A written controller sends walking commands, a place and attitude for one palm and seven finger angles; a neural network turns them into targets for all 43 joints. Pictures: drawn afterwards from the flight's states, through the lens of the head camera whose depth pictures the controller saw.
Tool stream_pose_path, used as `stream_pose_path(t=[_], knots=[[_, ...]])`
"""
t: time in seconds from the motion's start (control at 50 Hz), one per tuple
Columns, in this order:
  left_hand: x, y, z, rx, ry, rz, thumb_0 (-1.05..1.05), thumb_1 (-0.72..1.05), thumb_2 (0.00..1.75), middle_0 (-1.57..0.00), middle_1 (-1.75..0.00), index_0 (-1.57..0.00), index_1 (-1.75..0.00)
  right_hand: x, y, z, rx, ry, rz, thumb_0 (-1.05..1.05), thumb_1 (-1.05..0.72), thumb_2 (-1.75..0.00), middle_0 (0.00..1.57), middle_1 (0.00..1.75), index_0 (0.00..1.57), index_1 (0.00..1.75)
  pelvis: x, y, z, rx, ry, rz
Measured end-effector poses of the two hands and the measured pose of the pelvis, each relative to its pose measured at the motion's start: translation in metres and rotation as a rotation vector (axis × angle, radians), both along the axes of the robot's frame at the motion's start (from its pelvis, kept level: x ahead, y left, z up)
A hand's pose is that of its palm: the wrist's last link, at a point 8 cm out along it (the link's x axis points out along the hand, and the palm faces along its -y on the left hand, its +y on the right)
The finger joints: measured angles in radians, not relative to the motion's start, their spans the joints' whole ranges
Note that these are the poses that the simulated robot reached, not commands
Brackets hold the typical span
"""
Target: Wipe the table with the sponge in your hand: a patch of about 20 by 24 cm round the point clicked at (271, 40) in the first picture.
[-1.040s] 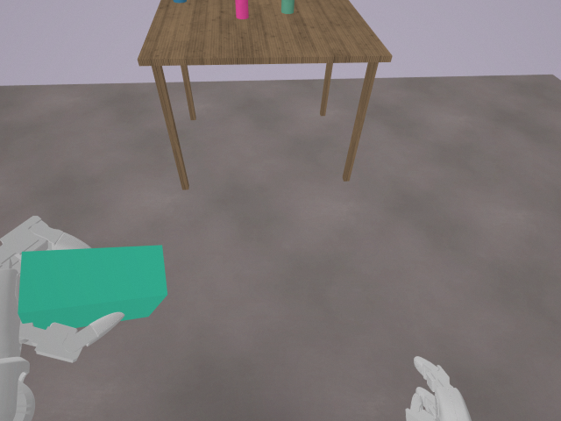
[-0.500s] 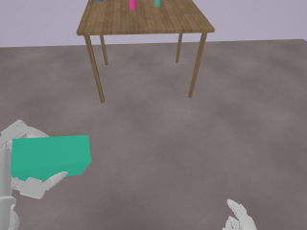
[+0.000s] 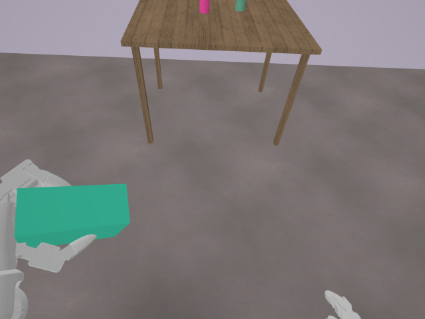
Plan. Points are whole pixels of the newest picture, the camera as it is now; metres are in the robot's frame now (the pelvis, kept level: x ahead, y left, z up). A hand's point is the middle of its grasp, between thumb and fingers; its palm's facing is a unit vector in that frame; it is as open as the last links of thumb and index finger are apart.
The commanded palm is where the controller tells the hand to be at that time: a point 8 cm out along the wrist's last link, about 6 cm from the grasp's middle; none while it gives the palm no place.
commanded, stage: walk to a spot facing it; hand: left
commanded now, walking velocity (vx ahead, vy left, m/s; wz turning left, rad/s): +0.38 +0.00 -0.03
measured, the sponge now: (90, 215) +0.23 +0.20 +0.14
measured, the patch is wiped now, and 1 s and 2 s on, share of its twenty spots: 0.00 0.00 0.00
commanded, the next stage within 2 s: none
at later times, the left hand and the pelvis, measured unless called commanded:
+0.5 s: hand (145, 126) +0.39 +0.15 +0.17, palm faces +0.35 -0.79 -0.50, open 9.8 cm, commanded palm +0.32 +0.21 +0.19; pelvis +0.15 -0.07 -0.01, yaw -1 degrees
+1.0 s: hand (158, 88) +0.49 +0.15 +0.19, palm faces +0.50 -0.75 -0.44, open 9.8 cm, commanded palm +0.44 +0.19 +0.19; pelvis +0.31 -0.11 +0.01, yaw +5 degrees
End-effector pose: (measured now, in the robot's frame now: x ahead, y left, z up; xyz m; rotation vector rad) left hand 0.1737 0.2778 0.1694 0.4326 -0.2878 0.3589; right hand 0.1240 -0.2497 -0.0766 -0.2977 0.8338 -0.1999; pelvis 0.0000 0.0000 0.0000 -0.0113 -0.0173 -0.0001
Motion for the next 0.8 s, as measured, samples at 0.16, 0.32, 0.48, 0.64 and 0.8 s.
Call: stream_pose_path(t=[0.16, 0.32, 0.48, 0.64, 0.8], knots=[[0.057, 0.003, 0.029, 0.062, -0.051, -0.027, -0.01, -0.46, 0.97, -0.79, -1.32, -0.79, -1.32, 0.059, 0.031, 0.014, 0.094, -0.095, -0.011, 0.01, -0.90, -0.90, 0.20, 0.30, 0.21, 0.30, 0.040, 0.003, 0.011, -0.014, 0.008, -0.041], [0.114, -0.034, 0.040, 0.119, 0.011, -0.090, 0.00, -0.46, 0.98, -0.79, -1.32, -0.79, -1.32, 0.098, 0.026, 0.005, 0.181, -0.069, -0.030, 0.01, -0.90, -0.90, 0.21, 0.30, 0.21, 0.30, 0.094, -0.019, 0.017, -0.007, 0.024, -0.067], [0.174, -0.079, 0.022, 0.184, 0.036, -0.040, 0.00, -0.46, 0.98, -0.79, -1.32, -0.79, -1.32, 0.151, -0.039, -0.045, 0.172, 0.021, -0.031, 0.01, -0.90, -0.90, 0.21, 0.30, 0.21, 0.30, 0.151, -0.068, -0.013, 0.016, -0.017, -0.023], [0.201, -0.112, 0.038, 0.197, 0.063, -0.059, 0.00, -0.46, 0.98, -0.79, -1.32, -0.79, -1.32, 0.211, -0.097, -0.019, 0.109, 0.005, -0.034, 0.01, -0.90, -0.90, 0.20, 0.30, 0.20, 0.30, 0.191, -0.095, 0.005, 0.048, -0.005, 0.001], [0.227, -0.109, 0.053, 0.202, 0.056, 0.042, 0.00, -0.46, 0.98, -0.79, -1.33, -0.79, -1.32, 0.267, -0.113, -0.006, 0.099, 0.006, 0.013, 0.01, -0.91, -0.90, 0.20, 0.30, 0.20, 0.30, 0.239, -0.109, 0.016, 0.067, 0.014, 0.053]])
